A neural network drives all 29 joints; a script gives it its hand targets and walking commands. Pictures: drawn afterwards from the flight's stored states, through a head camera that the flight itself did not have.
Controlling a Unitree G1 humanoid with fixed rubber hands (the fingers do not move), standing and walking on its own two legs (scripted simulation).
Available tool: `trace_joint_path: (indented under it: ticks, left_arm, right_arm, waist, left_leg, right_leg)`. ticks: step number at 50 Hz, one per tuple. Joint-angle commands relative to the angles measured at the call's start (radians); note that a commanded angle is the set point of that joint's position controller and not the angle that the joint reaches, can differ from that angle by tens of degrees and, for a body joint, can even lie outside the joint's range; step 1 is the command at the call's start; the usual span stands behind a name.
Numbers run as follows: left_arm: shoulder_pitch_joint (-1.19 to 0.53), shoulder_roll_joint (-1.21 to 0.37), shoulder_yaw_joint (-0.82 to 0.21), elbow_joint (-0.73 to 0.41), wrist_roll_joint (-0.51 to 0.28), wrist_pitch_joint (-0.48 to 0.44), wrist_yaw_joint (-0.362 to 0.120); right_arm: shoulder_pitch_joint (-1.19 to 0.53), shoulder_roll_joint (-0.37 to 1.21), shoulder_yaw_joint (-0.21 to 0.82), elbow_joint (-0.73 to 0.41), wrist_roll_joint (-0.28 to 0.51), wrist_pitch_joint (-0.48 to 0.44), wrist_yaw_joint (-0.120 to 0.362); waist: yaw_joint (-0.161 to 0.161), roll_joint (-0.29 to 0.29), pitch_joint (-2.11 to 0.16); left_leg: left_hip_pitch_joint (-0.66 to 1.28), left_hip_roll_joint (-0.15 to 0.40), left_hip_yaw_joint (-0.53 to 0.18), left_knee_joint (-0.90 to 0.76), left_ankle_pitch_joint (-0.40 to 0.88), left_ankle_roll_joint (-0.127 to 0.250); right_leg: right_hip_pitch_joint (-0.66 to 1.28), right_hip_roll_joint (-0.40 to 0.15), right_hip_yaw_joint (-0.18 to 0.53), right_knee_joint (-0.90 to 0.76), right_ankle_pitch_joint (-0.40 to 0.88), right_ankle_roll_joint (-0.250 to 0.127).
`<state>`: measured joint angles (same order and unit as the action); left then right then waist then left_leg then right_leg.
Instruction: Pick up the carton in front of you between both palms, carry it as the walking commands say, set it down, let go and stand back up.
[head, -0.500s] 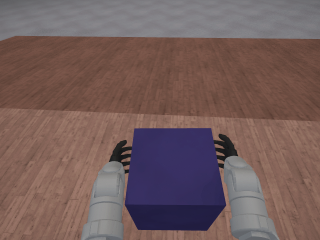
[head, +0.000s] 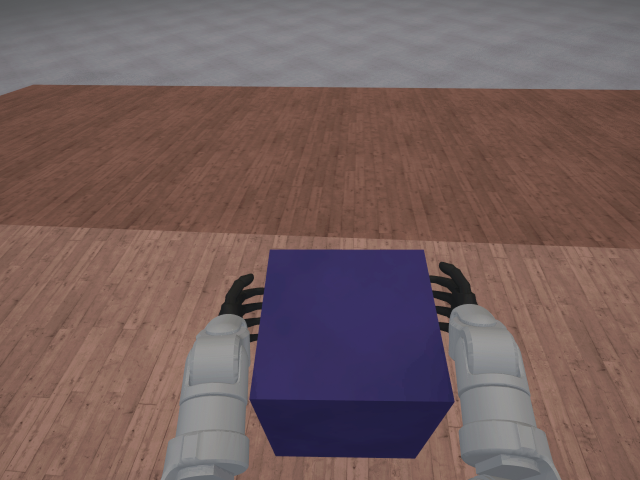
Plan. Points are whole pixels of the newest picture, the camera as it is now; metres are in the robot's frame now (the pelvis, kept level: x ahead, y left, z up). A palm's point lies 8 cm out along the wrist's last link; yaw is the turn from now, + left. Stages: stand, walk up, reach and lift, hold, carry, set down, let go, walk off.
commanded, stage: hold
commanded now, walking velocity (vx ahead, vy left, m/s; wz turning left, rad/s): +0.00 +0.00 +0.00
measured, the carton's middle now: (345, 358) +0.29 +0.00 -0.03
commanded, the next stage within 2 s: carry in 0.68 s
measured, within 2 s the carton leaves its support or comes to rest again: neither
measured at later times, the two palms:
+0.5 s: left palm (233, 324) +0.29 +0.15 +0.05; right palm (461, 313) +0.30 -0.15 +0.06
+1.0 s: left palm (258, 272) +0.35 +0.11 +0.09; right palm (483, 270) +0.34 -0.18 +0.09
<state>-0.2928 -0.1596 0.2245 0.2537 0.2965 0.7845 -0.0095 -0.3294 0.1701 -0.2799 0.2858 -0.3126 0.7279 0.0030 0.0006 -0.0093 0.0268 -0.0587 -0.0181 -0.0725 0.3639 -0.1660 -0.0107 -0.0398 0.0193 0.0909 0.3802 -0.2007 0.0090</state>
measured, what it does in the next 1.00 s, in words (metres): lifts its left foot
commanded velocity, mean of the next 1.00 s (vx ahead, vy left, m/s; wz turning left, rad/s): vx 0.18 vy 0.00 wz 0.00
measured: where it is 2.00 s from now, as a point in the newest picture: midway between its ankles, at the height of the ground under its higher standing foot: (348, 374)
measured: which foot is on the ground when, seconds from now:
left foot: down 0.00-0.88, up 0.90-1.00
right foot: down 0.00-1.00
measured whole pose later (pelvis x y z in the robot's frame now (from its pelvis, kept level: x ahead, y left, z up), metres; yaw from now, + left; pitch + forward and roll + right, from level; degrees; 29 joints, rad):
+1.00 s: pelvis +0.07 -0.02 +0.00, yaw -1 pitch +4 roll +1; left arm -0.13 -0.13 0.07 -0.18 0.15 0.97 0.06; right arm -0.14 0.13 -0.12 -0.19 -0.15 0.93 -0.06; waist -0.01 -0.01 -0.16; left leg -0.42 0.04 0.08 0.75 -0.42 -0.01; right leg -0.18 -0.02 -0.03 0.38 -0.27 -0.02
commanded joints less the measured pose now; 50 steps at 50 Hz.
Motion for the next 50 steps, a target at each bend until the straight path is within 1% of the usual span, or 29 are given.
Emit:
trace_joint_path:
  ticks: [1,8,22,33,34,35,36,37,38,39,40,41,42,43,44,45,46,47,48,49,50]
  left_arm:
    - [-0.574,-0.911,-0.512,-0.052,-0.267,-0.063,-0.237]
    - [-0.567,-0.916,-0.501,-0.041,-0.26,-0.062,-0.237]
    - [-0.487,-0.905,-0.524,-0.098,-0.276,-0.055,-0.226]
    - [-0.466,-0.888,-0.536,-0.127,-0.284,-0.053,-0.223]
    - [-0.498,-0.896,-0.557,-0.116,-0.304,-0.053,-0.223]
    - [-0.508,-0.893,-0.563,-0.133,-0.313,-0.054,-0.223]
    - [-0.515,-0.901,-0.593,-0.161,-0.329,-0.052,-0.221]
    - [-0.535,-0.905,-0.619,-0.193,-0.343,-0.05,-0.219]
    - [-0.545,-0.912,-0.645,-0.22,-0.357,-0.047,-0.216]
    - [-0.546,-0.918,-0.671,-0.253,-0.376,-0.039,-0.212]
    - [-0.536,-0.921,-0.704,-0.291,-0.401,-0.027,-0.209]
    - [-0.525,-0.917,-0.741,-0.334,-0.422,-0.011,-0.204]
    - [-0.521,-0.916,-0.769,-0.375,-0.44,0.008,-0.198]
    - [-0.52,-0.918,-0.79,-0.415,-0.456,0.029,-0.189]
    - [-0.499,-0.905,-0.793,-0.445,-0.456,0.049,-0.176]
    - [-0.458,-0.883,-0.786,-0.461,-0.455,0.071,-0.162]
    - [-0.408,-0.87,-0.781,-0.489,-0.452,0.096,-0.145]
    - [-0.386,-0.854,-0.776,-0.533,-0.444,0.118,-0.127]
    - [-0.362,-0.843,-0.776,-0.573,-0.441,0.14,-0.109]
    - [-0.341,-0.836,-0.78,-0.617,-0.444,0.161,-0.093]
    - [-0.318,-0.829,-0.784,-0.657,-0.448,0.182,-0.078]
  right_arm:
    - [-0.455,0.932,0.516,0.048,0.255,-0.005,0.262]
    - [-0.454,0.929,0.506,0.055,0.25,-0.006,0.265]
    - [-0.374,0.916,0.531,-0.003,0.267,0.001,0.255]
    - [-0.348,0.913,0.547,-0.032,0.276,0.007,0.246]
    - [-0.377,0.921,0.57,-0.029,0.29,0.011,0.247]
    - [-0.368,0.924,0.576,-0.029,0.296,0.012,0.245]
    - [-0.371,0.927,0.597,-0.059,0.309,0.013,0.241]
    - [-0.384,0.93,0.622,-0.091,0.325,0.015,0.236]
    - [-0.396,0.937,0.648,-0.123,0.336,0.019,0.228]
    - [-0.386,0.943,0.673,-0.153,0.349,0.029,0.219]
    - [-0.356,0.945,0.702,-0.188,0.361,0.041,0.207]
    - [-0.326,0.946,0.733,-0.234,0.371,0.057,0.194]
    - [-0.319,0.942,0.758,-0.284,0.38,0.076,0.181]
    - [-0.324,0.936,0.776,-0.336,0.391,0.097,0.17]
    - [-0.34,0.932,0.803,-0.394,0.408,0.123,0.164]
    - [-0.344,0.925,0.829,-0.431,0.425,0.148,0.157]
    - [-0.347,0.907,0.858,-0.466,0.445,0.169,0.151]
    - [-0.347,0.899,0.88,-0.503,0.467,0.19,0.145]
    - [-0.328,0.896,0.896,-0.529,0.485,0.211,0.135]
    - [-0.29,0.891,0.903,-0.555,0.496,0.231,0.121]
    - [-0.246,0.882,0.901,-0.581,0.5,0.252,0.106]
  waist:
    - [-0.002,0.005,-0.199]
    - [-0.001,0.008,-0.206]
    - [0.001,0.008,-0.229]
    - [0.001,0.004,-0.224]
    - [0.0,0.046,-0.221]
    - [0.001,0.047,-0.235]
    - [-0.001,0.045,-0.204]
    - [-0.006,0.055,-0.178]
    - [-0.008,0.084,-0.181]
    - [-0.01,0.117,-0.23]
    - [-0.009,0.15,-0.28]
    - [-0.008,0.15,-0.31]
    - [-0.004,0.138,-0.324]
    - [-0.001,0.112,-0.331]
    - [0.01,-0.034,-0.301]
    - [0.025,-0.239,-0.251]
    - [0.023,-0.245,-0.198]
    - [0.023,-0.178,-0.205]
    - [0.022,-0.121,-0.24]
    - [0.021,-0.106,-0.276]
    - [0.021,-0.121,-0.301]
  left_leg:
    - [0.09,-0.064,0.013,-0.054,0.008,0.006]
    - [0.101,-0.064,0.014,-0.057,0.042,0.003]
    - [0.132,-0.067,0.009,-0.059,0.164,-0.003]
    - [0.122,-0.07,0.007,-0.058,0.164,0.0]
    - [-0.009,0.116,0.033,0.023,-0.017,0.008]
    - [-0.054,0.11,-0.016,-0.023,-0.269,0.013]
    - [-0.117,0.114,-0.038,-0.055,-0.498,0.021]
    - [-0.135,0.129,-0.065,-0.069,-0.601,0.031]
    - [-0.122,0.157,-0.094,-0.081,-0.576,0.046]
    - [-0.107,0.193,-0.141,-0.108,-0.51,0.068]
    - [-0.095,0.23,-0.187,-0.125,-0.445,0.094]
    - [-0.109,0.242,-0.184,-0.119,-0.428,0.115]
    - [-0.179,0.224,-0.143,-0.093,-0.447,0.114]
    - [-0.266,0.184,-0.07,-0.033,-0.489,0.092]
    - [-0.376,0.1,0.056,0.148,-0.452,0.037]
    - [-0.578,0.024,0.171,0.385,-0.364,-0.009]
    - [-0.703,0.058,0.148,0.452,-0.338,-0.006]
    - [-0.722,0.089,0.127,0.451,-0.32,0.003]
    - [-0.711,0.091,0.137,0.426,-0.302,0.004]
    - [-0.681,0.078,0.165,0.396,-0.268,0.001]
    - [-0.642,0.061,0.191,0.355,-0.226,-0.004]
  right_leg:
    - [-0.065,0.062,-0.025,-0.086,0.018,-0.005]
    - [-0.053,0.064,-0.027,-0.089,0.049,-0.005]
    - [-0.015,0.07,-0.02,-0.091,0.168,0.002]
    - [-0.01,0.069,-0.015,-0.089,0.183,0.004]
    - [-0.146,-0.106,-0.005,-0.011,0.005,-0.012]
    - [-0.176,-0.089,0.017,-0.027,-0.232,-0.021]
    - [-0.245,-0.073,0.015,-0.03,-0.437,-0.021]
    - [-0.309,-0.057,0.001,0.0,-0.507,-0.019]
    - [-0.342,-0.041,-0.033,0.064,-0.426,-0.01]
    - [-0.327,-0.013,-0.094,0.16,-0.287,0.001]
    - [-0.305,0.005,-0.143,0.218,-0.176,0.007]
    - [-0.271,-0.011,-0.156,0.178,-0.177,0.001]
    - [-0.178,-0.014,-0.164,0.097,-0.193,-0.011]
    - [-0.08,-0.025,-0.143,0.014,-0.226,-0.026]
    - [-0.044,-0.142,0.059,-0.098,-0.385,-0.064]
    - [0.057,-0.307,0.335,-0.229,-0.509,-0.135]
    - [0.094,-0.389,0.456,-0.262,-0.401,-0.191]
    - [0.115,-0.391,0.419,-0.236,-0.239,-0.215]
    - [0.142,-0.372,0.339,-0.212,-0.119,-0.205]
    - [0.165,-0.338,0.247,-0.19,-0.03,-0.184]
    - [0.166,-0.296,0.168,-0.173,0.033,-0.163]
